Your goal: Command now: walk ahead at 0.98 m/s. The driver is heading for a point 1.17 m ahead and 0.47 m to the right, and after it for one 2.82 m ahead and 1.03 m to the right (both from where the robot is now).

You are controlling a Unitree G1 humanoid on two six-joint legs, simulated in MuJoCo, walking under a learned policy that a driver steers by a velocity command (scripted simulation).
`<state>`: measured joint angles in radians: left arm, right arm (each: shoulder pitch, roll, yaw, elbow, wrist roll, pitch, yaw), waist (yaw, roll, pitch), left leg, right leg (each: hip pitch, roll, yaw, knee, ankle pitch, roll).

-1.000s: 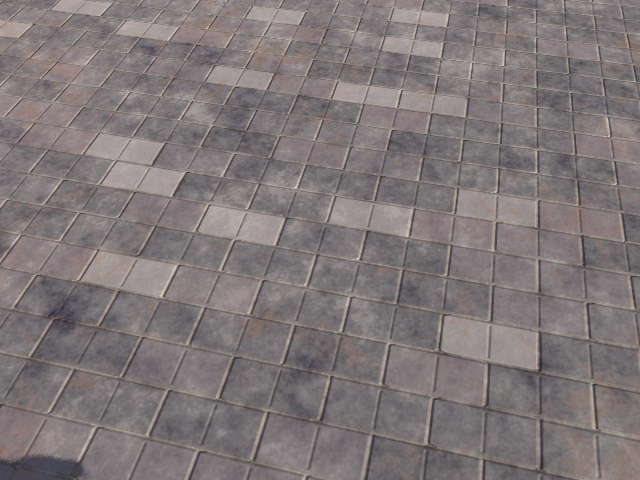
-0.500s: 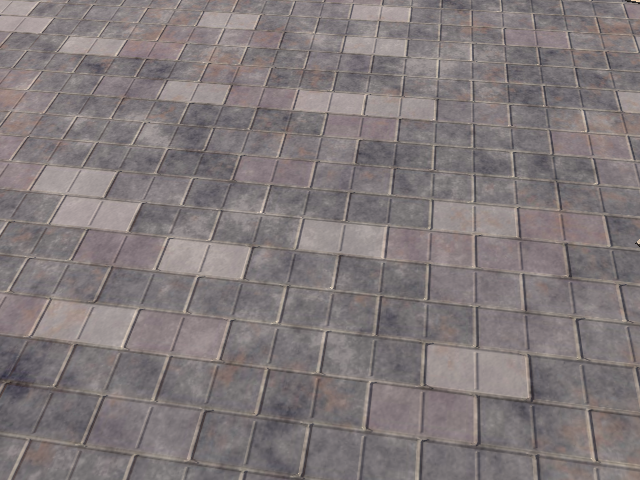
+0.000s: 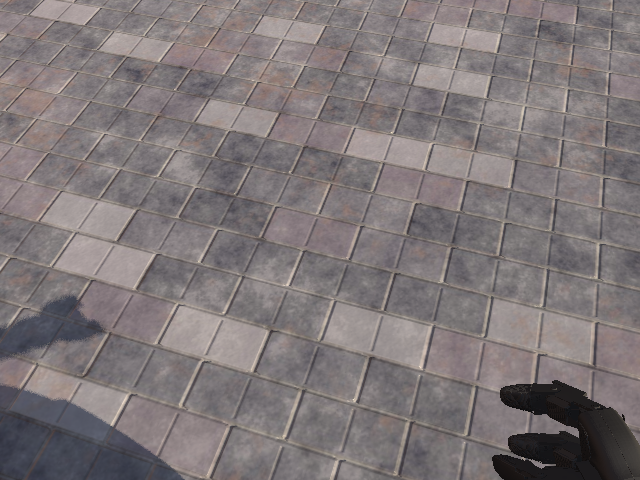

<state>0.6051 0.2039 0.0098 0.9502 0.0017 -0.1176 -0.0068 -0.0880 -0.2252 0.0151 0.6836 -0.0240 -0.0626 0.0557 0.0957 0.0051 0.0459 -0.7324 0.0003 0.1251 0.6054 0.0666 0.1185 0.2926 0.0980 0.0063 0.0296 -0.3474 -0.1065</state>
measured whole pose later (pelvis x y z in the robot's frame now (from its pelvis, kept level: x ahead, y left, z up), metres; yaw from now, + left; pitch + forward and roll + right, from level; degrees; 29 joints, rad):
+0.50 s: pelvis +0.48 -0.04 -0.01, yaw -14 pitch +0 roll +1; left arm 0.02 0.25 0.00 0.75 0.02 -0.05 -0.07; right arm 0.49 -0.20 -0.01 0.98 -0.02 -0.11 -0.03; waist -0.03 -0.03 0.06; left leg 0.27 -0.05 0.29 0.34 -0.43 -0.01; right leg -0.63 0.04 -0.17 0.65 0.06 -0.19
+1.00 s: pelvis +0.94 -0.17 -0.01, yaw -42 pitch +2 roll +1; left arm 0.39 0.37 0.09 0.85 -0.01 -0.07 -0.01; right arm 0.05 -0.27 0.01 0.62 -0.06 -0.09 -0.02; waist 0.10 -0.02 0.04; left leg -0.51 0.02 -0.01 0.63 -0.16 -0.04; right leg -0.15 0.15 0.20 1.10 -0.45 -0.14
